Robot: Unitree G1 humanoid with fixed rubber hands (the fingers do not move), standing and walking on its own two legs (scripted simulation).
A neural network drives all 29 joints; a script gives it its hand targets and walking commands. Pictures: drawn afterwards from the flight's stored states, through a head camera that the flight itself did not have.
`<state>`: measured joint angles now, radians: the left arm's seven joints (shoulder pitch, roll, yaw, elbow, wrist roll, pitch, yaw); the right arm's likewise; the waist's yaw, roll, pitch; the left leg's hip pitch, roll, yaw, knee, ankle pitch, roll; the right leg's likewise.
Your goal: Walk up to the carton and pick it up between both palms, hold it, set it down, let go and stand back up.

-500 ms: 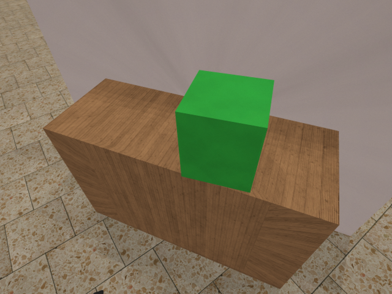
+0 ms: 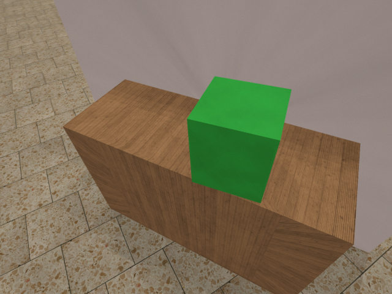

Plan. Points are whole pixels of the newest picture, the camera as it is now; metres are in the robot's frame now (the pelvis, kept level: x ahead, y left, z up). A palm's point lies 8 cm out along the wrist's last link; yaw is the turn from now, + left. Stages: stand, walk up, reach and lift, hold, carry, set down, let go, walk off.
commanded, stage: walk up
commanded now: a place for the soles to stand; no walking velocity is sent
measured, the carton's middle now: (237, 139) +0.53 -0.09 +0.00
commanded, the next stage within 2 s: none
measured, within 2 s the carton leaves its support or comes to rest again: neither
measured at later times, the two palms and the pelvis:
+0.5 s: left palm out of the picture +0.06 +0.26 -0.13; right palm out of the picture +0.06 -0.27 -0.13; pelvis +0.01 -0.01 -0.01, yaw +5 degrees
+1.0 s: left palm out of the picture +0.06 +0.37 -0.14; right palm out of the picture +0.15 -0.15 -0.11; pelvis +0.07 +0.09 -0.01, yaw -8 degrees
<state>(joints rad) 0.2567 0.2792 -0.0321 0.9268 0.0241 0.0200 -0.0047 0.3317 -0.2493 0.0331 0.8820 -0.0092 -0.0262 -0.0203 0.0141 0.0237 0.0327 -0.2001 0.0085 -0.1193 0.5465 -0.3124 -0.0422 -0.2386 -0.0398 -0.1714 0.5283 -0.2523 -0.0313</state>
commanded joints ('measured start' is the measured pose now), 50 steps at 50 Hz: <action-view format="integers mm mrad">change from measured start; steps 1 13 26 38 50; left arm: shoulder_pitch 7 -38 -63 231 290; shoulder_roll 111 125 123 104 105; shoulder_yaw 20 28 32 78 75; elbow -24 -25 -41 -60 -91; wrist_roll -1 -1 -8 9 17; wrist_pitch -6 11 32 -77 -7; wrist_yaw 4 9 2 21 15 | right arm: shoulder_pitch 45 45 44 -106 -29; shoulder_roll -115 -134 -136 -65 -168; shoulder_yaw -22 -27 -37 -57 -76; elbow -41 -36 -56 -152 -150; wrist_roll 0 -5 -10 -58 14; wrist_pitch -7 -3 9 7 4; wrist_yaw -5 -17 -31 65 -31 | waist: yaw -4 -6 -16 14 14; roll -19 -1 -11 -82 89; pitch -4 11 21 72 62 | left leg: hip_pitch -110 -153 -187 -310 -4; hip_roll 48 40 33 27 386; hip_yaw -20 -49 -93 171 -252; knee -65 -27 22 275 -380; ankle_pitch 184 230 197 24 -280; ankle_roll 72 73 74 15 130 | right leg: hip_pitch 99 121 87 -8 -375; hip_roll -118 -120 -125 -195 -22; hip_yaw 109 64 56 285 290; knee -120 -86 -59 -292 542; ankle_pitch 4 -17 -32 -158 -246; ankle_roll -36 -33 -48 -109 13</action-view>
